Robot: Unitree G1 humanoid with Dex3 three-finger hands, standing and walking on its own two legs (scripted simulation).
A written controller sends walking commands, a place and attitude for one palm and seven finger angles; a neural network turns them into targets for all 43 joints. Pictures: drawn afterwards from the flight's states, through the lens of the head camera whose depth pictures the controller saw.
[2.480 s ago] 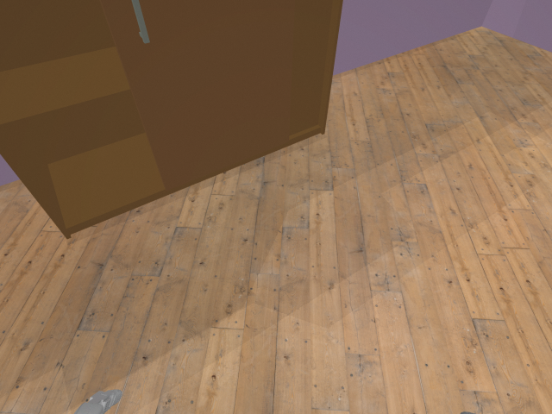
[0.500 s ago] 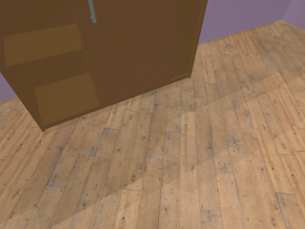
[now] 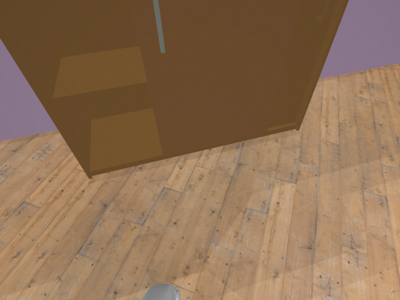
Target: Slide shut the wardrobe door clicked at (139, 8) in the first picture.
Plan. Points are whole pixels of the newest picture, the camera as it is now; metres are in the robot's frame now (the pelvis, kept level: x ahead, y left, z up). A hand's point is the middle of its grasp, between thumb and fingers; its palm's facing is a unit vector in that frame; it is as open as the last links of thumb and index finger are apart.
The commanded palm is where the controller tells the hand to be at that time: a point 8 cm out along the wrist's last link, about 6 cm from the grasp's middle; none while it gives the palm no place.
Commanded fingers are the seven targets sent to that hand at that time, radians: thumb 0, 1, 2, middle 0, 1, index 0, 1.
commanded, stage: walk to a spot facing it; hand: right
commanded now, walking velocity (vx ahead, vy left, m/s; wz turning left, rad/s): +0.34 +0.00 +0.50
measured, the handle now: (156, 12) +1.06 +0.20 +0.15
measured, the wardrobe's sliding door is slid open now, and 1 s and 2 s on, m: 0.46 0.46 0.46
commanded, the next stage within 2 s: take the last steps up to it in 0.40 s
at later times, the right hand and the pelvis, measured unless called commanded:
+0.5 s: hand (239, 223) +0.35 -0.09 -0.16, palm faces -0.23 +0.95 -0.20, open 7.3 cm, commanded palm none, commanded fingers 0.00 -0.90 -0.90 0.20 0.30 0.20 0.30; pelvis +0.21 +0.07 +0.00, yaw +14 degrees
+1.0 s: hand (246, 189) +0.47 -0.12 -0.17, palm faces -0.26 +0.96 -0.13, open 7.3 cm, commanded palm none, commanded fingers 0.00 -0.90 -0.90 0.20 0.30 0.20 0.30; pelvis +0.40 +0.05 +0.01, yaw +19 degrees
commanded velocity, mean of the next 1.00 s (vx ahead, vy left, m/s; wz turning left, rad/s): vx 0.29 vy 0.03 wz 0.24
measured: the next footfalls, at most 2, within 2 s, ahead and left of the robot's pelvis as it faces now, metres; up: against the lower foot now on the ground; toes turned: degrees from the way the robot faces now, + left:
left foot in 0.34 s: +0.26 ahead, +0.16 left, +0.00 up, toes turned +19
right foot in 0.76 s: +0.46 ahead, -0.03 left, +0.00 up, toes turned +7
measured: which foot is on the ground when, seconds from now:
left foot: up 0.00-0.32, down 0.34-0.76, up 0.78-1.00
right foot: down 0.00-0.34, up 0.36-0.74, down 0.76-1.00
